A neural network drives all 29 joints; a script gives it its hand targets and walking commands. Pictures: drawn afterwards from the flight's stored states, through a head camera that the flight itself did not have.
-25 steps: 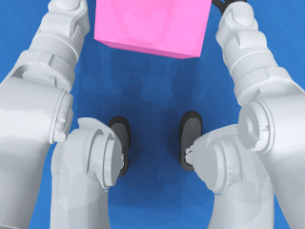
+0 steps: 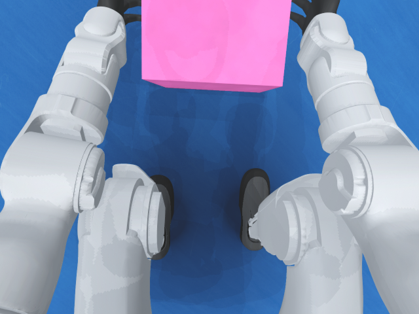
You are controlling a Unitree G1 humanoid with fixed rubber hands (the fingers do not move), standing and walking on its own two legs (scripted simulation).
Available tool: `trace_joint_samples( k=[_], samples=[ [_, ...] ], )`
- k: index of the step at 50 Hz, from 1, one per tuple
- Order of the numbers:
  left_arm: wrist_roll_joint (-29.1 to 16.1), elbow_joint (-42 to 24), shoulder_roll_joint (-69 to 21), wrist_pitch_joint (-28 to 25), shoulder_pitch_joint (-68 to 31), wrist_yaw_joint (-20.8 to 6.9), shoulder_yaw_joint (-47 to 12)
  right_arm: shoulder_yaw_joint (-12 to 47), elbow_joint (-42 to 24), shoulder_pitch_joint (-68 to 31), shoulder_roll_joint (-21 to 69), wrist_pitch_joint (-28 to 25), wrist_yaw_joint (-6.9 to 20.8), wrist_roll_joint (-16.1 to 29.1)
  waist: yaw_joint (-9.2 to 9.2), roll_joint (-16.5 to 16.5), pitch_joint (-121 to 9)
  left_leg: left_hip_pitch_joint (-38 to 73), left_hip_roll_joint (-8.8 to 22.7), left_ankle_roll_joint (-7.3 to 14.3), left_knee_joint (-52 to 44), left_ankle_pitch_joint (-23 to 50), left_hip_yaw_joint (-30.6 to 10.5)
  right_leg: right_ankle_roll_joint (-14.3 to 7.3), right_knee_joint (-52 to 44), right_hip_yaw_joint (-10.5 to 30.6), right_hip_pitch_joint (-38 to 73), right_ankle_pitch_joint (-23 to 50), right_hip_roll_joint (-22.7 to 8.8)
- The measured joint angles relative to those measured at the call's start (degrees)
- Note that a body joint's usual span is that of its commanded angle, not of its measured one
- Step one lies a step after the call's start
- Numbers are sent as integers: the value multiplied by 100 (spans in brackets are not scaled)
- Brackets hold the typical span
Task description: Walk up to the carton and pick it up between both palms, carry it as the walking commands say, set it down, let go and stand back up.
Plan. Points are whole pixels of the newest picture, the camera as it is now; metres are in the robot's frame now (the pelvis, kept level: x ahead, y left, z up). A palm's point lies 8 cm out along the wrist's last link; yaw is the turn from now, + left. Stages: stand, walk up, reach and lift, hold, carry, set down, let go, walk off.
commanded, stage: reach and lift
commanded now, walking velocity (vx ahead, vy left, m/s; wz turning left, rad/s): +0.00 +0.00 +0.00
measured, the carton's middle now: (215, 32) +0.54 +0.01 -0.24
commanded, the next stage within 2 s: none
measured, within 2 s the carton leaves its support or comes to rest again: neither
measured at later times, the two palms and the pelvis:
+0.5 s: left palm out of the picture +0.54 +0.17 -0.10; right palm (338, 15) +0.53 -0.12 -0.09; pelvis +0.00 +0.00 +0.03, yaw +1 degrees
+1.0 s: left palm out of the picture +0.52 +0.16 -0.04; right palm (378, 7) +0.52 -0.13 -0.02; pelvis +0.01 -0.01 +0.07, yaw +2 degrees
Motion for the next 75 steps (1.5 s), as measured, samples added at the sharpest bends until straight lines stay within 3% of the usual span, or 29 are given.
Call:
trace_joint_samples(
  k=[7,24,37,63,75],
  samples=[
    [167,-224,-111,193,155,97,139,-336,-441,309,187,108,-11,-199,-90,-11,-322,-18,-105,-56,-149,85,-37,94,-110,66,31,-6,99],
    [949,-703,-464,593,398,66,980,-1194,-1786,1116,871,538,81,-1119,-99,162,-1005,71,-239,-106,-713,184,-107,46,-641,39,200,-24,26],
    [1080,-1348,-793,723,867,213,1130,-1242,-2721,1710,1206,709,-80,-1146,-98,256,-1444,112,-293,-126,-990,146,-132,110,-894,82,259,-106,67],
    [1752,-1812,-1309,1099,1573,112,1873,-1542,-3226,2278,1699,1148,113,-1815,-161,313,-2382,701,-321,-172,-1974,375,-158,68,-1824,139,831,86,107],
    [1947,-1946,-1535,1253,1916,152,1975,-1523,-3183,2495,1823,1242,-155,-1922,-196,308,-2611,1198,-326,-156,-2402,420,-153,69,-2249,166,1333,123,104]
  ],
)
